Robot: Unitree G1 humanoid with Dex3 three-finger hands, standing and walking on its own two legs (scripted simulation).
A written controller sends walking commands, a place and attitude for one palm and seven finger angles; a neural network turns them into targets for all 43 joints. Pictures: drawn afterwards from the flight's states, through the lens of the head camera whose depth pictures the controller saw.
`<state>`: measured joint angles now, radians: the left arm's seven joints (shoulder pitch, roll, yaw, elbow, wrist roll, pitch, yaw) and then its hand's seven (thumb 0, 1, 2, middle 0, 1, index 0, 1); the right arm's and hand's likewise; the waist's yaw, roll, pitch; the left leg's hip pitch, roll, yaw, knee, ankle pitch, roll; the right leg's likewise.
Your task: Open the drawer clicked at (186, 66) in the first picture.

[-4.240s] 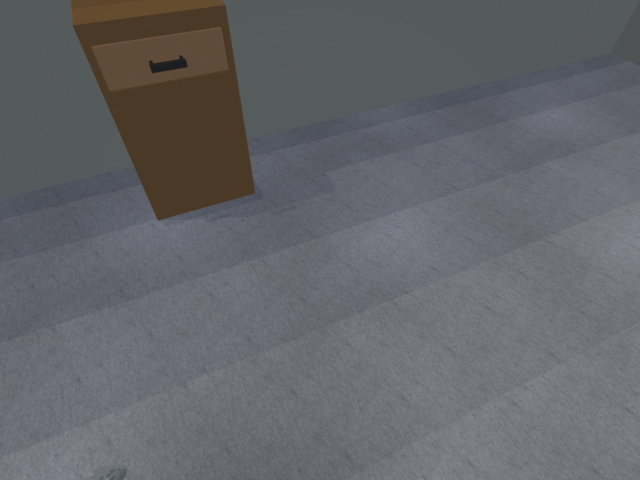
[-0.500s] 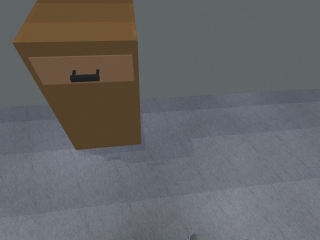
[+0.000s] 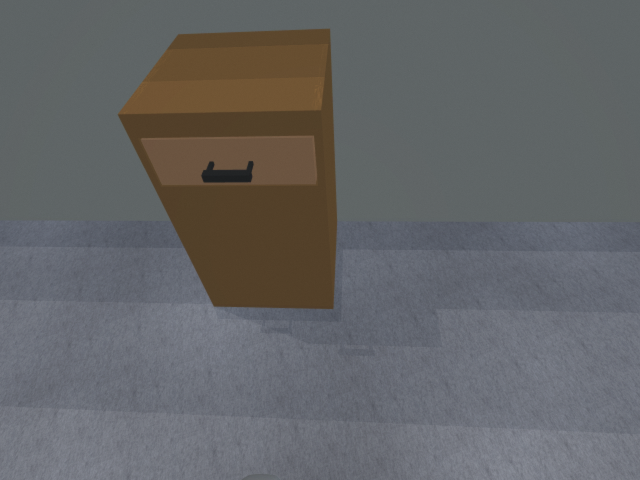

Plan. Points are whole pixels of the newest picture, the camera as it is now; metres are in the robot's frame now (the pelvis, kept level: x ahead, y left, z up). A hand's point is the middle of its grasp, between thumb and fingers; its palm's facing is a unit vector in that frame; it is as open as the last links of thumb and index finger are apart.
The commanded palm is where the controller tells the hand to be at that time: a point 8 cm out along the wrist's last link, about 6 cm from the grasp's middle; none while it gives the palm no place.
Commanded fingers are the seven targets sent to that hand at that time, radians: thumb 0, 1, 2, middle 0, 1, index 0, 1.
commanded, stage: take the last steps up to it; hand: left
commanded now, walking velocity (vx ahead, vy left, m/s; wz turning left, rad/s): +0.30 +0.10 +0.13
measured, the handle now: (228, 170) +0.78 +0.29 -0.10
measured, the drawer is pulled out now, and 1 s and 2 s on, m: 0.00 0.00 0.00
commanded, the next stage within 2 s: come to a stop and stand still in 0.70 s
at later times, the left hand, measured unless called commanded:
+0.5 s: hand out of the picture +0.09 +0.27 -0.18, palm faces +0.11 -0.98 -0.19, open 7.4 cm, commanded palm none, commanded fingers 0.00 0.90 0.90 -0.20 -0.30 -0.20 -0.30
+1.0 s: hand (192, 389) +0.28 +0.26 -0.17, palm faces +0.08 -0.97 -0.22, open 7.2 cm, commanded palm none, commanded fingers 0.00 0.90 0.90 -0.20 -0.30 -0.20 -0.30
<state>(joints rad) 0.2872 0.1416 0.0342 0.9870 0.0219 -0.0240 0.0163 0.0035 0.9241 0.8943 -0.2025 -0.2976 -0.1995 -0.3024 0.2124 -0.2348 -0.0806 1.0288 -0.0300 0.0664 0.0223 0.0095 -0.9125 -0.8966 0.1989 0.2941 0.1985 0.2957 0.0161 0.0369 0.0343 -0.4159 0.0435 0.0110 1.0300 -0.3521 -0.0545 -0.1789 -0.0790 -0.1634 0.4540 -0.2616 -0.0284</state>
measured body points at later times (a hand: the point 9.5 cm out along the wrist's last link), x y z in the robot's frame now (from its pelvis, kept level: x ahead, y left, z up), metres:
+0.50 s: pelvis +0.09 +0.08 +0.00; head +0.10 +0.09 +0.45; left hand +0.08 +0.32 -0.16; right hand +0.11 -0.15 -0.15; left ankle +0.03 +0.17 -0.74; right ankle +0.14 -0.04 -0.69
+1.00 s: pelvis +0.23 +0.07 -0.01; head +0.25 +0.06 +0.44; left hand +0.28 +0.31 -0.15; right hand +0.26 -0.15 -0.17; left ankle +0.27 +0.21 -0.72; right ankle +0.26 -0.02 -0.74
